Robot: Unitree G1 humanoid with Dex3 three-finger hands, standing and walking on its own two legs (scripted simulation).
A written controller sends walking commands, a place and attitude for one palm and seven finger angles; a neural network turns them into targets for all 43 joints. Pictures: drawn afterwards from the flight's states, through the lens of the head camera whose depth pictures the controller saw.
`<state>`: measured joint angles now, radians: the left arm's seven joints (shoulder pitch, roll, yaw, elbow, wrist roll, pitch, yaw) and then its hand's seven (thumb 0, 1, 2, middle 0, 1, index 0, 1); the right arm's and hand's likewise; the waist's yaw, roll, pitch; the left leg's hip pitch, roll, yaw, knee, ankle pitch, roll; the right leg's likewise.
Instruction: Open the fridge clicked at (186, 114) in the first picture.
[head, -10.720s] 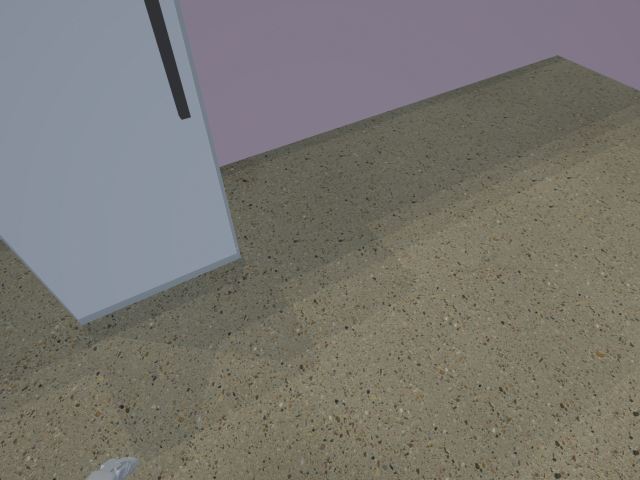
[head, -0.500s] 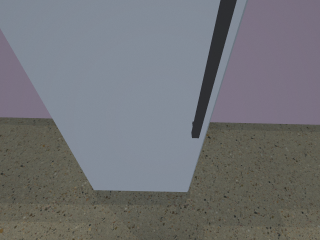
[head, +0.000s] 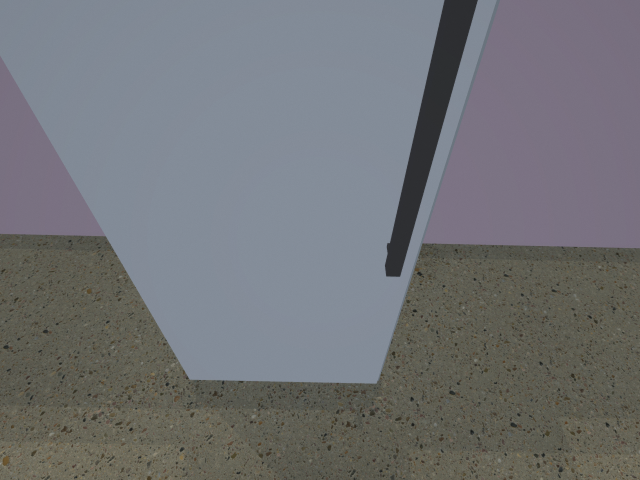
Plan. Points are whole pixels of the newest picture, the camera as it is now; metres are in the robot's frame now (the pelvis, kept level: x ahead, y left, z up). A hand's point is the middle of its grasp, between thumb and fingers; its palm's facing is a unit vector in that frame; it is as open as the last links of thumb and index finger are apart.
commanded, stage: look again from close up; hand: right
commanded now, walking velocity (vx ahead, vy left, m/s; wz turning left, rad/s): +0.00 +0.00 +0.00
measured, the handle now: (418, 148) +0.49 -0.09 +0.18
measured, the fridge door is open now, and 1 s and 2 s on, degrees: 0 0 0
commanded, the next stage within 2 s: raise the hand to about handle height in 0.26 s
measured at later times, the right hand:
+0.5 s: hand (531, 468) +0.17 -0.24 -0.06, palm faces +0.28 +0.95 -0.15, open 7.5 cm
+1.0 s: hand (542, 460) +0.17 -0.24 -0.02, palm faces -0.03 +1.00 -0.06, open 9.9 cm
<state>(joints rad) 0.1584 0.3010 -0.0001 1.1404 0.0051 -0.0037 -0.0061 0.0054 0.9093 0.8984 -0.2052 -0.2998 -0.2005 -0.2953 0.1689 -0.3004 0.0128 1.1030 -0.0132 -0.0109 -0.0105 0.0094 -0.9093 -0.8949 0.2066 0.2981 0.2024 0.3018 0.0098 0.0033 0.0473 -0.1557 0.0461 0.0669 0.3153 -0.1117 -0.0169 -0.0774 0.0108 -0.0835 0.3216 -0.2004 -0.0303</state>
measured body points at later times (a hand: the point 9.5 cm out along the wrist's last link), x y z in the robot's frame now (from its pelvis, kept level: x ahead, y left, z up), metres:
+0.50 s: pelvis +0.00 +0.00 -0.01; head +0.01 +0.00 +0.44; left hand +0.11 +0.27 -0.12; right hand +0.16 -0.29 -0.05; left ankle +0.04 +0.13 -0.75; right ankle -0.01 -0.09 -0.75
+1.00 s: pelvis -0.03 +0.02 -0.08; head +0.03 +0.00 +0.37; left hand +0.18 +0.24 -0.14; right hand +0.17 -0.29 -0.01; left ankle +0.04 +0.13 -0.75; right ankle -0.01 -0.09 -0.75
